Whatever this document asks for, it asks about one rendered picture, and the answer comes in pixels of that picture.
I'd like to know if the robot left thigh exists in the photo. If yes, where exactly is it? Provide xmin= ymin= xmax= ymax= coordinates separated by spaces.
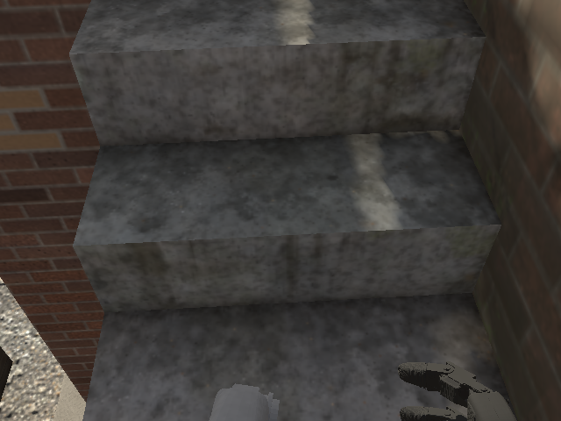
xmin=209 ymin=383 xmax=280 ymax=421

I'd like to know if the left robot shin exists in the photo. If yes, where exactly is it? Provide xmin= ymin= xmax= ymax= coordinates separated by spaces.
xmin=211 ymin=389 xmax=226 ymax=413

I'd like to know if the robot right hand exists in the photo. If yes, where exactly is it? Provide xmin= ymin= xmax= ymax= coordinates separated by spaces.
xmin=398 ymin=361 xmax=517 ymax=421

